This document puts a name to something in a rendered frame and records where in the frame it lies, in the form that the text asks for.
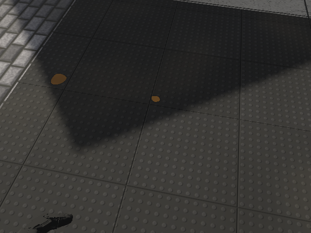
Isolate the left robot hand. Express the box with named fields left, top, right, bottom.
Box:
left=18, top=213, right=73, bottom=233

